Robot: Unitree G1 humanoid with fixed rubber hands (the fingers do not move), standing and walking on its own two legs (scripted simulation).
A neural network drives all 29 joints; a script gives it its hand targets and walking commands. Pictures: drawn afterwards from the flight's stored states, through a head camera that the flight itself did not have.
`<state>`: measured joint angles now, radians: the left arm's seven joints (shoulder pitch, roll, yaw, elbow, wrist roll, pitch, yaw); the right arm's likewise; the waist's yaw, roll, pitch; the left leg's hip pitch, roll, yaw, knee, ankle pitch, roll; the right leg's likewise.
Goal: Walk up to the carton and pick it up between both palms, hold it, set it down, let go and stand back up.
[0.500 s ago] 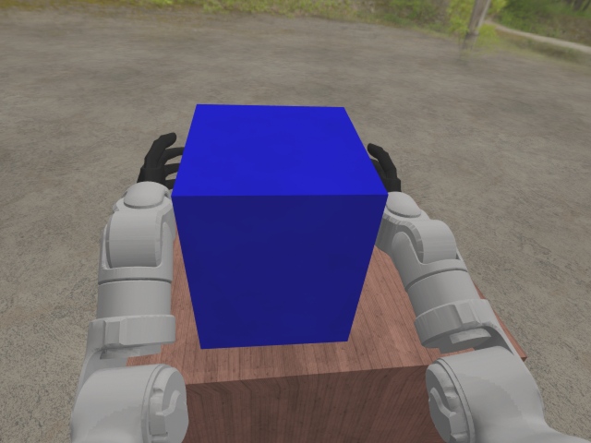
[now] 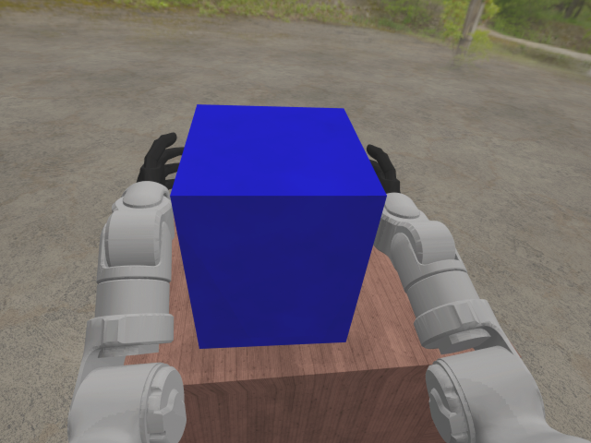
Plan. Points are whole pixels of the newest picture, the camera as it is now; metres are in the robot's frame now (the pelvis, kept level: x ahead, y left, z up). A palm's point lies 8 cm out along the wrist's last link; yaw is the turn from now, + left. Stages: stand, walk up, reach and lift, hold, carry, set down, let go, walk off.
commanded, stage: hold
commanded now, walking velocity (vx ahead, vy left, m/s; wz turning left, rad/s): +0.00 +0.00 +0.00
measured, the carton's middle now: (273, 226) +0.38 +0.01 +0.18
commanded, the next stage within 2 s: none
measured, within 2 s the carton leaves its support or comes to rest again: neither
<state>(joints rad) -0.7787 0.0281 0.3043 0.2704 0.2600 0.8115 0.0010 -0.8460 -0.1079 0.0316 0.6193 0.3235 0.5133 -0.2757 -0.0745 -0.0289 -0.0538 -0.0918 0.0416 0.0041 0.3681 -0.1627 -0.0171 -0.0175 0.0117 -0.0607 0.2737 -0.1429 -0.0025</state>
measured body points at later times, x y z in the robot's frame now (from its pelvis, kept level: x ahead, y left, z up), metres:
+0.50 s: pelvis +0.01 +0.00 +0.00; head -0.06 +0.03 +0.44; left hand +0.39 +0.16 +0.23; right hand +0.39 -0.13 +0.23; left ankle +0.03 +0.12 -0.75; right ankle +0.01 -0.12 -0.75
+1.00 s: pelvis +0.00 +0.00 +0.00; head -0.07 +0.02 +0.44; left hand +0.38 +0.16 +0.25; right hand +0.38 -0.14 +0.23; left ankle +0.03 +0.12 -0.75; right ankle +0.01 -0.12 -0.75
